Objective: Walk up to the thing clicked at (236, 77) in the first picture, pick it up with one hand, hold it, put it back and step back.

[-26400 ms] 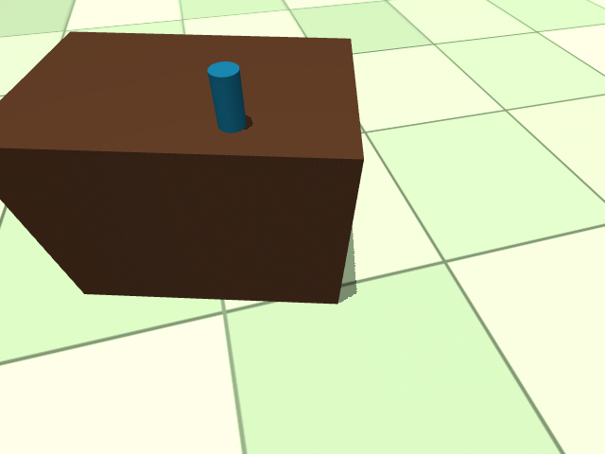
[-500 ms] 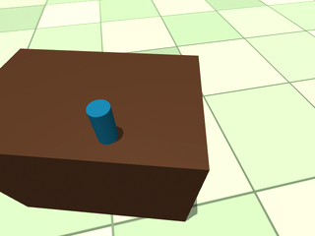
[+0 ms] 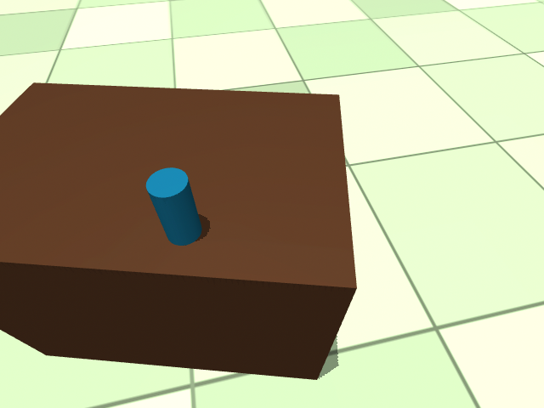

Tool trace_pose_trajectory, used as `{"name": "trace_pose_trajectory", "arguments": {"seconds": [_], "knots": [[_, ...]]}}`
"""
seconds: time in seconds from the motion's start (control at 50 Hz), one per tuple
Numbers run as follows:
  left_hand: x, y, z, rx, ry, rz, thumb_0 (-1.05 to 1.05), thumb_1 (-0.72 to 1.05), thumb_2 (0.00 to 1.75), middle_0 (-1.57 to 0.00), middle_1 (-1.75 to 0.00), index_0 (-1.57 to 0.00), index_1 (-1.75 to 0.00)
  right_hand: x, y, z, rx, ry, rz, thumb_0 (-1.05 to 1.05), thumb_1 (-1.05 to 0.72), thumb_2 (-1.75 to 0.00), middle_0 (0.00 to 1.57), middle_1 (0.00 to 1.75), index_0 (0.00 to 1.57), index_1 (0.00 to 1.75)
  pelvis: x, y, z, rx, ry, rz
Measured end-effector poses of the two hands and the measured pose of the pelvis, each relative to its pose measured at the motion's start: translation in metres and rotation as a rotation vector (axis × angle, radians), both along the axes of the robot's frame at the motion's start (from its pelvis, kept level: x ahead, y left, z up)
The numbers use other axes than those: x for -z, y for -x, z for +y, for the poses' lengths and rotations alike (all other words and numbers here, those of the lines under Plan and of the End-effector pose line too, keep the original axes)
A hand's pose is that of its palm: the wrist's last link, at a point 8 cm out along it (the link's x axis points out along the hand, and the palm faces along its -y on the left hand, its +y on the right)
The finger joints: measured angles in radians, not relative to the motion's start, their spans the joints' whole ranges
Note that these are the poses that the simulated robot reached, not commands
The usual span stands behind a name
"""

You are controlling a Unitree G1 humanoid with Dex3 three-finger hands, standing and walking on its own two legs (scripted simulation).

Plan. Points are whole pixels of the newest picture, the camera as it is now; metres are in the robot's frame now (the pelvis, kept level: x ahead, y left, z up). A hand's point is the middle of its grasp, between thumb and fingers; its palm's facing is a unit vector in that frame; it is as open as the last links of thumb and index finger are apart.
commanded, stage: stand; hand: left
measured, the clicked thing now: (176, 208) +0.45 +0.19 -0.01
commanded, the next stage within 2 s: none
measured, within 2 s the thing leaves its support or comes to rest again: neither
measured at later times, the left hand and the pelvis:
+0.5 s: hand out of the picture +0.07 +0.25 -0.15, palm faces -0.02 -0.93 -0.35, open 7.4 cm; pelvis +0.00 +0.00 +0.00, yaw +0 degrees
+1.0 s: hand out of the picture +0.09 +0.25 -0.15, palm faces -0.02 -0.94 -0.35, open 7.4 cm; pelvis +0.01 +0.00 +0.00, yaw -1 degrees
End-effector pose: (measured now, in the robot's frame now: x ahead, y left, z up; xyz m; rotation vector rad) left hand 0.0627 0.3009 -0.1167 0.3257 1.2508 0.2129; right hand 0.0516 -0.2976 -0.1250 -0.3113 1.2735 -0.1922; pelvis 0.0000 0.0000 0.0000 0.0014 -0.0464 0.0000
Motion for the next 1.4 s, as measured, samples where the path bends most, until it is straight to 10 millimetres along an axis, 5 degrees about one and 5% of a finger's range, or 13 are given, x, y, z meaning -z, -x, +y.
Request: {"name": "trace_pose_trajectory", "arguments": {"seconds": [0.14, 0.3, 1.4], "knots": [[0.000, 0.001, -0.002, 0.000, 0.002, 0.004, 0.00, 0.74, 0.86, -0.21, -0.29, -0.20, -0.30, 0.000, 0.001, -0.001, -0.002, -0.001, 0.002, 0.01, -0.91, -0.90, 0.20, 0.30, 0.20, 0.30, 0.000, 0.000, -0.001, 0.001, -0.001, 0.000], [-0.001, -0.003, -0.004, 0.005, 0.002, -0.012, 0.00, 0.87, 0.89, -0.21, -0.30, -0.20, -0.30, 0.000, -0.005, -0.001, -0.007, -0.003, -0.018, 0.01, -0.91, -0.90, 0.20, 0.30, 0.20, 0.30, 0.000, 0.000, -0.002, 0.002, -0.001, 0.000], [0.001, -0.015, -0.005, 0.017, 0.006, -0.008, 0.00, 0.91, 0.89, -0.21, -0.30, -0.20, -0.30, -0.002, -0.013, -0.003, 0.003, 0.003, -0.014, 0.01, -0.91, -0.90, 0.20, 0.30, 0.20, 0.30, 0.000, -0.008, -0.003, 0.011, 0.001, 0.010]]}}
